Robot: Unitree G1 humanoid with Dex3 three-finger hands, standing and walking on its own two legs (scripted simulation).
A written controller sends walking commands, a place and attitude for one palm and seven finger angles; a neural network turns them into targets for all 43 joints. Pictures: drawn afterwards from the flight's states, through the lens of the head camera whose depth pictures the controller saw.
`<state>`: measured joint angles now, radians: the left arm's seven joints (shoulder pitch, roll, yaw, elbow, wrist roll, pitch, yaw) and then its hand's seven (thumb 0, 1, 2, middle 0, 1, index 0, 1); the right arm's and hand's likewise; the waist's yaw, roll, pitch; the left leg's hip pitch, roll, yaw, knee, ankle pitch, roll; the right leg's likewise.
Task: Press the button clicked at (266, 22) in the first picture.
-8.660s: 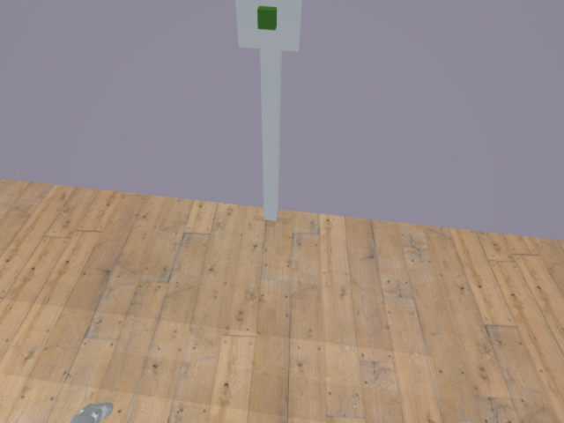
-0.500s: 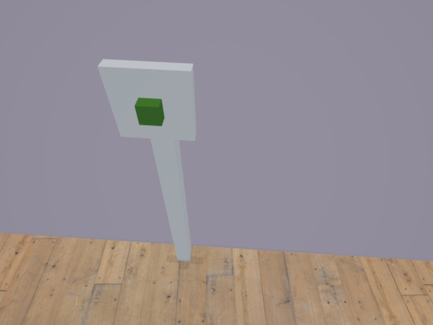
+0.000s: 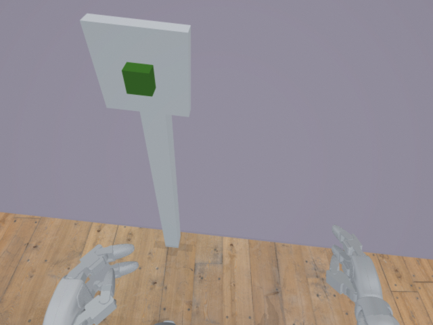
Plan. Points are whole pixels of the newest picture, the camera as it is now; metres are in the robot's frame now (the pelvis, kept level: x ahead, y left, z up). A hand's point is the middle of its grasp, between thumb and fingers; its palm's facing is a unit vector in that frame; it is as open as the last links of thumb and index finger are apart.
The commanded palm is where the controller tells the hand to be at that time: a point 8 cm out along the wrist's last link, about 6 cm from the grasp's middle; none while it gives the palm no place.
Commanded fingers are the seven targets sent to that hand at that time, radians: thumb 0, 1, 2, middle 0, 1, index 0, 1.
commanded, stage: raise the hand and make a fist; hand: left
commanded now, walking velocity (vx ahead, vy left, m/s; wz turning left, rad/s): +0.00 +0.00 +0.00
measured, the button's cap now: (140, 78) +0.50 +0.19 +0.19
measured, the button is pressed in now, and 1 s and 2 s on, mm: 0 0 0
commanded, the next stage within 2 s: aim a knuckle at the button in 1.58 s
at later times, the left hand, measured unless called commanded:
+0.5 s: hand (78, 262) +0.19 +0.21 +0.10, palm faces +0.09 -0.99 -0.08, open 3.1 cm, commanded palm +0.15 +0.25 +0.10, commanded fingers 0.00 0.90 0.90 -1.30 -1.50 -1.30 -1.50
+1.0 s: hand (65, 224) +0.22 +0.23 +0.14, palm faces +0.00 -1.00 -0.08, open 3.1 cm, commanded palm +0.19 +0.28 +0.16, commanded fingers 0.00 0.90 0.90 -1.30 -1.50 -1.30 -1.50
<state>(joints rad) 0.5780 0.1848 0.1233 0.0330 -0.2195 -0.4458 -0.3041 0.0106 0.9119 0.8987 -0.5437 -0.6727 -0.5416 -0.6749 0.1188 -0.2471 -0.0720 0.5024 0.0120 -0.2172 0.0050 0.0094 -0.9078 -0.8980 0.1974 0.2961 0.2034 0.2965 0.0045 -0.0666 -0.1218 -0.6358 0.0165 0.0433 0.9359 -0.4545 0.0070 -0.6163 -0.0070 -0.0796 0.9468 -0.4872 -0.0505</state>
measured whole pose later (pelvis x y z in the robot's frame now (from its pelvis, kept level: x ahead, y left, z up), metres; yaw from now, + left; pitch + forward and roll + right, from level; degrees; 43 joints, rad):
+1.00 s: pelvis +0.01 +0.02 +0.03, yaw +2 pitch +2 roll -1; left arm 0.33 0.30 0.21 -0.19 -0.30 -0.05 -0.29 0.02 0.90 0.90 -1.30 -1.50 -1.30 -1.50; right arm 0.23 -0.23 0.08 0.55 0.06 -0.27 -0.07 0.01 -0.90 -0.90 0.20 0.30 0.21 0.30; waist 0.04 0.05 -0.07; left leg -0.37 0.00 0.02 0.70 -0.36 0.04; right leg -0.31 -0.01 -0.10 0.65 -0.37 -0.01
